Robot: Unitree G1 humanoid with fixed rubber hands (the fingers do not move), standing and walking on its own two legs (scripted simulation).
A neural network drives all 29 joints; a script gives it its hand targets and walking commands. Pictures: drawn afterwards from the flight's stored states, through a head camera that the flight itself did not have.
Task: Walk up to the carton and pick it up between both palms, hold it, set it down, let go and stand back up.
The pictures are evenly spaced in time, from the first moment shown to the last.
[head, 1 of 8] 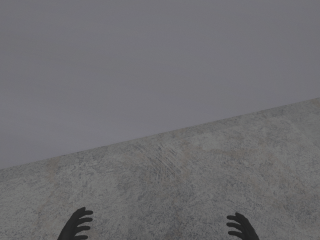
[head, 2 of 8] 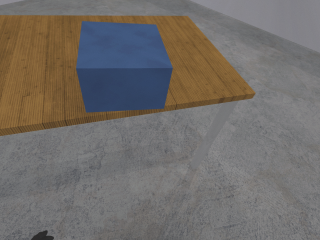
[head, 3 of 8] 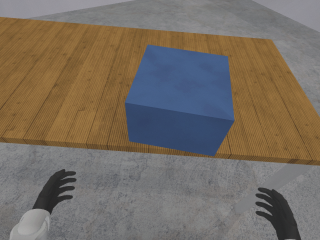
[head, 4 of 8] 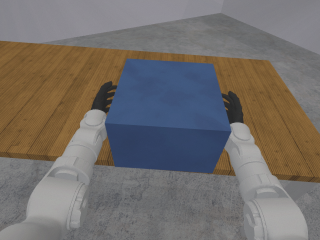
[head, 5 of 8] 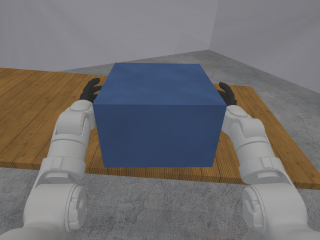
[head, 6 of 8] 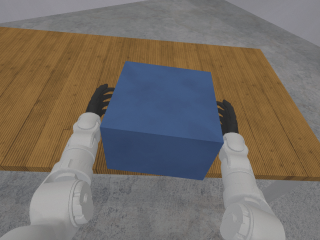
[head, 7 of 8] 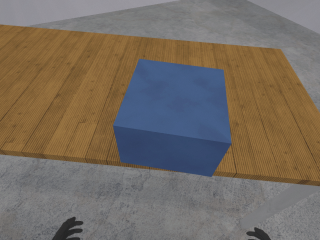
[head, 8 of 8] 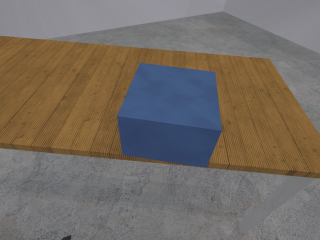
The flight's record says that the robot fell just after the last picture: no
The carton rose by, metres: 0.16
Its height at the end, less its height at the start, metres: +0.00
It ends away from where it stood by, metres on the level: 0.03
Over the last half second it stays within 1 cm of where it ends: yes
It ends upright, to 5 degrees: yes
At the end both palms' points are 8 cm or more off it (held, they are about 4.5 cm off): yes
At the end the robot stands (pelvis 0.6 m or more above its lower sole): yes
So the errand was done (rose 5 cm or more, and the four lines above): yes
